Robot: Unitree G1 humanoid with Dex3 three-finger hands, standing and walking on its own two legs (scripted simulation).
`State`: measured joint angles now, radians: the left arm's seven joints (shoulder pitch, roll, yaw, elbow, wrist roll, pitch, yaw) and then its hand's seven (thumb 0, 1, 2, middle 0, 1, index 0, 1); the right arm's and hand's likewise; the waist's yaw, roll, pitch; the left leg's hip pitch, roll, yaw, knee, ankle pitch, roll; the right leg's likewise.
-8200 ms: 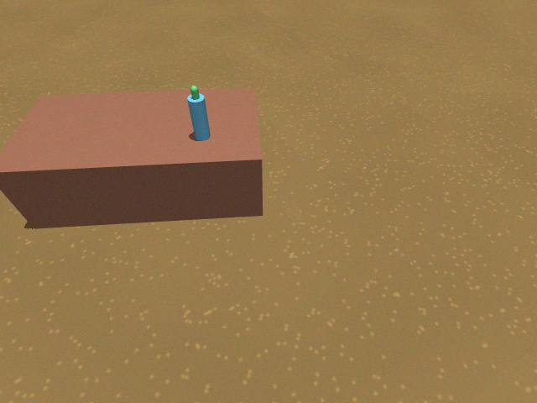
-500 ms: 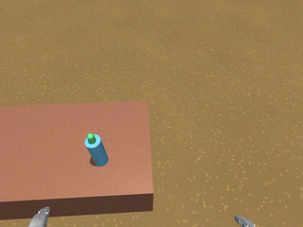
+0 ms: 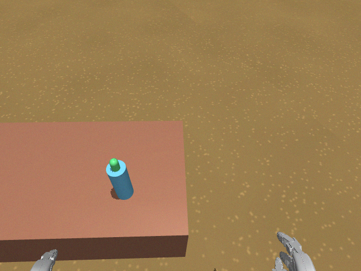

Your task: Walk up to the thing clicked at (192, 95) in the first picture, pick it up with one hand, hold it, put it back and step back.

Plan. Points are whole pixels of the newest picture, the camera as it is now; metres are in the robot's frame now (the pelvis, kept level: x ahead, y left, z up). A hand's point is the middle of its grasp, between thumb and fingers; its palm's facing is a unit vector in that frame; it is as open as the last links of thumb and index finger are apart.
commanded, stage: go down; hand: left
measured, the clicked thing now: (119, 177) +0.49 +0.22 -0.26
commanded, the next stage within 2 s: none
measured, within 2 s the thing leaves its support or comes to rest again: neither
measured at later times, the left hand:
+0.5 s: hand out of the picture +0.13 +0.27 -0.09, palm faces +0.11 -0.93 -0.34, open 17.4 cm
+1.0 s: hand (24, 231) +0.24 +0.35 -0.04, palm faces +0.19 -0.96 -0.22, open 17.5 cm
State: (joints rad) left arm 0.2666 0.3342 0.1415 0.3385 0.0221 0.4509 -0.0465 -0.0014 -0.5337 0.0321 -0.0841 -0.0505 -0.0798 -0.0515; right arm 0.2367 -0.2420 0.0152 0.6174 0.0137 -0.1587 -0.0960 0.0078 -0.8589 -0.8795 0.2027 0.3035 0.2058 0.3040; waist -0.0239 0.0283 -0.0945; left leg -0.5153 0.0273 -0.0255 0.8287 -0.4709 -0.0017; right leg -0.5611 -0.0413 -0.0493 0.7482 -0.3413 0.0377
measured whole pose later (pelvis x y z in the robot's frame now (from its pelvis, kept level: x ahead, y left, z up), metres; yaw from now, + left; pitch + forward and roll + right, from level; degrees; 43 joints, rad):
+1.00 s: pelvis -0.03 +0.00 -0.02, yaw +0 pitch +13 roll -3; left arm -0.10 0.63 0.50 0.72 -0.07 0.18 -0.39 0.00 -0.55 0.03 -0.10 -0.04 -0.08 -0.05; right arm 0.35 -0.29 0.02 0.71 0.00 -0.29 -0.17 0.01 -0.88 -0.89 0.20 0.30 0.21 0.30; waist -0.05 0.01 -0.11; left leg -0.73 0.04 -0.04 1.00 -0.50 -0.01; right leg -0.76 -0.03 -0.05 0.90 -0.36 0.03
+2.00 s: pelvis -0.04 +0.00 -0.04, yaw +0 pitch +18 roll -4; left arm -0.48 0.84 0.67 1.11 -0.06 -0.13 -0.55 -0.01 -0.48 0.02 -0.08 0.00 -0.06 -0.01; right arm 0.31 -0.31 0.08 0.68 -0.03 -0.21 -0.18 0.01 -0.89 -0.89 0.21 0.30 0.21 0.30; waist -0.06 -0.03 -0.08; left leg -0.90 0.04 -0.06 1.09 -0.51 -0.01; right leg -0.93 -0.03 -0.07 0.97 -0.36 0.03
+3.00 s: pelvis -0.04 +0.00 -0.06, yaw +0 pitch +22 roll -4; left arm -0.63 0.96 0.75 1.19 -0.07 -0.19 -0.60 -0.01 -0.53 0.03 -0.08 -0.02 -0.05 -0.04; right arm 0.29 -0.31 0.12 0.66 -0.05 -0.18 -0.17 0.00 -0.89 -0.89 0.21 0.30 0.21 0.30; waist -0.10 -0.04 -0.07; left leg -1.04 0.04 -0.08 1.19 -0.54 -0.01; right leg -1.06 -0.03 -0.08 1.05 -0.38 0.03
